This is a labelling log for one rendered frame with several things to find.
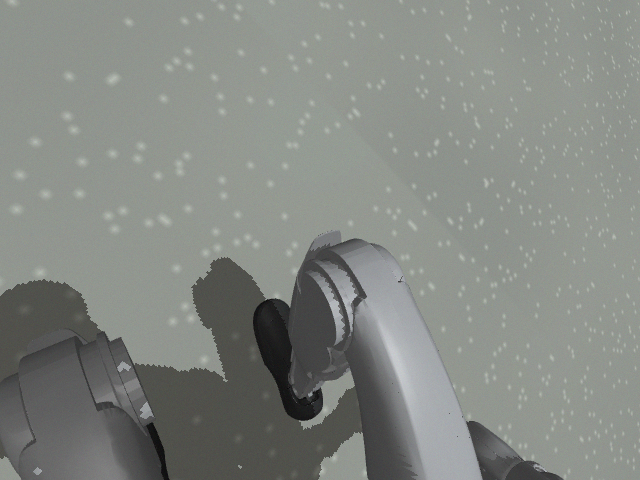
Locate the right robot foot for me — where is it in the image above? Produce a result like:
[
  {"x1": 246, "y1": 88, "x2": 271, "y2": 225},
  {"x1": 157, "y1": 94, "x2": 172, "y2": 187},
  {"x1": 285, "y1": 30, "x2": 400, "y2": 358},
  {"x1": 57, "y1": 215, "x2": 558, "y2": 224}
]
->
[{"x1": 253, "y1": 299, "x2": 323, "y2": 421}]

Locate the left robot foot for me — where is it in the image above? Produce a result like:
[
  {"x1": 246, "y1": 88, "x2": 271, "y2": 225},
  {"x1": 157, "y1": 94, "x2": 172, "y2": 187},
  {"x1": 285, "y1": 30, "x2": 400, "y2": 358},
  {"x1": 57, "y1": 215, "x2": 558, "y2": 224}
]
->
[{"x1": 146, "y1": 422, "x2": 169, "y2": 480}]

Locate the right robot arm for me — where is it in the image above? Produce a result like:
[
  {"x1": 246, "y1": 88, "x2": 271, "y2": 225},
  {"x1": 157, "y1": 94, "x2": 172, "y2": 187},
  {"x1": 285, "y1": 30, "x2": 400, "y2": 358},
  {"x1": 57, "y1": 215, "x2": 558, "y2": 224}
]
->
[{"x1": 505, "y1": 461, "x2": 564, "y2": 480}]

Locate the right robot hand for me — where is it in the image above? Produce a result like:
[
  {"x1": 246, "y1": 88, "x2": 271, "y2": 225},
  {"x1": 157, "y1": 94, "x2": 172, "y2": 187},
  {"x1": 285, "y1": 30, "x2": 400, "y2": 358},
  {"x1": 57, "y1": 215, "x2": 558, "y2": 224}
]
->
[{"x1": 466, "y1": 421, "x2": 524, "y2": 480}]

